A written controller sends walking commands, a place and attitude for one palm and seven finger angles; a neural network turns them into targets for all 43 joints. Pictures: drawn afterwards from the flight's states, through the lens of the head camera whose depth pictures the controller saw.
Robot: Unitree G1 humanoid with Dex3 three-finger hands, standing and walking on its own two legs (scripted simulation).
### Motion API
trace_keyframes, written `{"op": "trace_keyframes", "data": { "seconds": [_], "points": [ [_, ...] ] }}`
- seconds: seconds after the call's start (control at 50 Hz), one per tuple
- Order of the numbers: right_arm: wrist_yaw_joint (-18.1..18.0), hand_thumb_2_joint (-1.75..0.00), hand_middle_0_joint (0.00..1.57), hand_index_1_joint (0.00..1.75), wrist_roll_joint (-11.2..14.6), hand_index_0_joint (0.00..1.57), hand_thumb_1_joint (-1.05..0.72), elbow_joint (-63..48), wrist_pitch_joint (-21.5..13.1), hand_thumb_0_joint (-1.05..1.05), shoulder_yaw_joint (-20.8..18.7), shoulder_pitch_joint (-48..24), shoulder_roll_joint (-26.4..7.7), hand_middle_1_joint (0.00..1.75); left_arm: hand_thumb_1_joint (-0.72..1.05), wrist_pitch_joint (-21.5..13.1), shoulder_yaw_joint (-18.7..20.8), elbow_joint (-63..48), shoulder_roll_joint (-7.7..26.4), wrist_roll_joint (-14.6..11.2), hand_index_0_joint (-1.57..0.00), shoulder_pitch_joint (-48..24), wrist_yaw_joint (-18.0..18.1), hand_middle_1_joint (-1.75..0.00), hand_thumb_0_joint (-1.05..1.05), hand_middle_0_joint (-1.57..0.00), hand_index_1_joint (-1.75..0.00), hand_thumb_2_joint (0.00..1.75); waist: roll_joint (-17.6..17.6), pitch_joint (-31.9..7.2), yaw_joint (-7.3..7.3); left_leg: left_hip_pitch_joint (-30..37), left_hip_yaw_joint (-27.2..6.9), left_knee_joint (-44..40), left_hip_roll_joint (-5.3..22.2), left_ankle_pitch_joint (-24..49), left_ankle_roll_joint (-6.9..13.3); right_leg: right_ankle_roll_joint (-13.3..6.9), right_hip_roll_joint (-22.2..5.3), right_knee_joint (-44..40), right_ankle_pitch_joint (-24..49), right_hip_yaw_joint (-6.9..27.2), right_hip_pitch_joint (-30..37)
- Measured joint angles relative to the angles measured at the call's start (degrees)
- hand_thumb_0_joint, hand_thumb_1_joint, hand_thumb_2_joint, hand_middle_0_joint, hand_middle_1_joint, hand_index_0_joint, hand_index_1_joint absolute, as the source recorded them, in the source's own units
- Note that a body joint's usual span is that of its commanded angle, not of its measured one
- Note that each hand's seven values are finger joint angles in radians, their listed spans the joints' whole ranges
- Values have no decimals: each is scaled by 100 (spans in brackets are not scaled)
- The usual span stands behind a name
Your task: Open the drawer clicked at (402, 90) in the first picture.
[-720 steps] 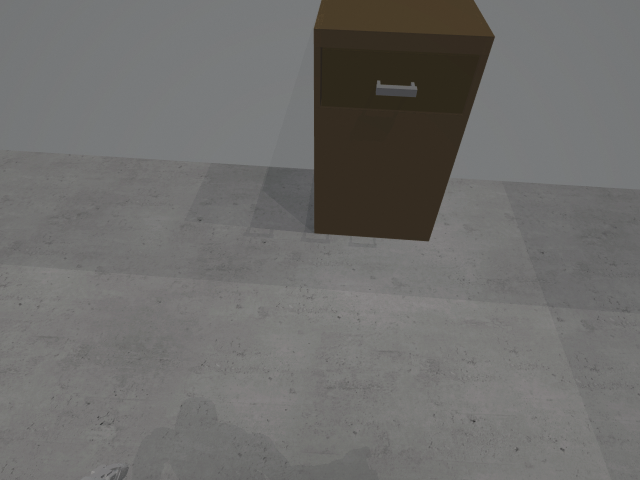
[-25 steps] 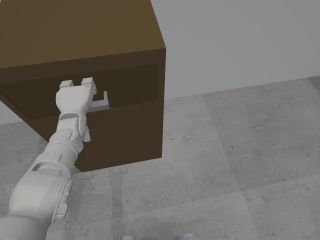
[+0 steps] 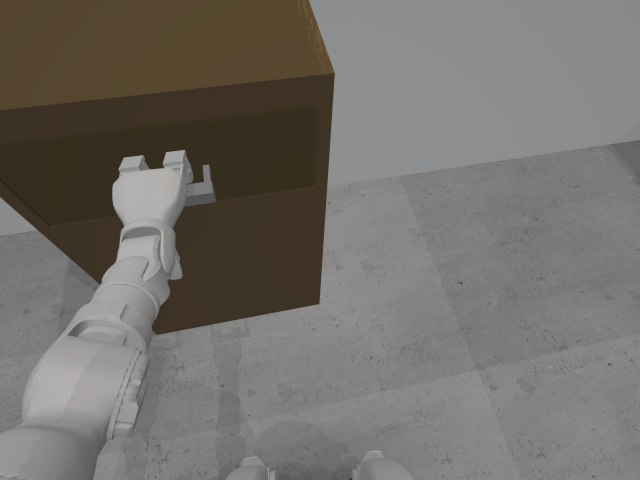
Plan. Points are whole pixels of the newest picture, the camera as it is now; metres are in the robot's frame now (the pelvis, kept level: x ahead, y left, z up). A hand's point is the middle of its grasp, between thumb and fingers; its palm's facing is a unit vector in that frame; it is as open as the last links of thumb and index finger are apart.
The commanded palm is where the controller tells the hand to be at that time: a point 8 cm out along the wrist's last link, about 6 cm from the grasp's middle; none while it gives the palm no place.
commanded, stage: lower the fingers behind the handle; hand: left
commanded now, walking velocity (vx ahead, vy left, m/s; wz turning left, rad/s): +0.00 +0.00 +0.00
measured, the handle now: (173, 186) +0.54 +0.19 -0.02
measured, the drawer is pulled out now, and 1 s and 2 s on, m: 0.00 0.00 0.01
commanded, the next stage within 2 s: close the thumb around the handle in 0.84 s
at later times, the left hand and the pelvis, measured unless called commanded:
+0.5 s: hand (176, 226) +0.48 +0.18 -0.04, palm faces -0.02 -0.02 -1.00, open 13.9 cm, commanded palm +0.46 +0.18 +0.01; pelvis -0.01 +0.00 -0.02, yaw -1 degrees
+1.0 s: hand (172, 227) +0.48 +0.19 -0.04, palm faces -0.04 -0.03 -1.00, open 13.8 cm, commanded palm +0.46 +0.19 +0.01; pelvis +0.00 +0.00 -0.02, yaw -1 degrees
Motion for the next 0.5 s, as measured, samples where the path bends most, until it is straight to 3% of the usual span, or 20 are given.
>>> {"op": "trace_keyframes", "data": {
  "seconds": [0.14, 0.24, 0.34, 0.5],
  "points": [
    [-7, -89, 20, 30, -5, 20, -90, -44, -26, 1, 72, -18, 13, 30, -49, 161, -15, 222, 36, -42, -30, -211, -26, -120, 0, -32, -120, 30, 8, 7, -76, -213, 11, 155, 5, -26, 17, 13, 0, 151, -20, 13, -215],
    [-34, -89, 20, 30, -22, 20, -90, -68, -63, 1, 70, 48, 6, 30, -49, 64, 28, 187, 106, -25, -30, -189, -76, -120, 0, -31, -119, 30, 10, 0, -108, -386, 20, 289, 19, -69, 24, 19, 11, 278, -52, 24, -390],
    [-21, -89, 20, 30, -58, 20, -90, -1, -94, 1, 26, 113, -11, 30, -49, -3, 32, 115, 102, 31, -30, -161, 44, -120, 0, -32, -119, 30, 24, -35, -105, -604, -1, 473, 26, -137, 22, 17, 14, 445, -118, 4, -594],
    [23, -89, 20, 30, -92, 20, -90, 82, -71, 1, 29, 69, -10, 30, -49, 181, 83, 119, 44, 19, -31, -199, 221, -120, 0, -31, -119, 30, 46, -36, -129, -797, -17, 647, 42, -203, 20, 13, 26, 607, -179, -8, -781]
  ]
}}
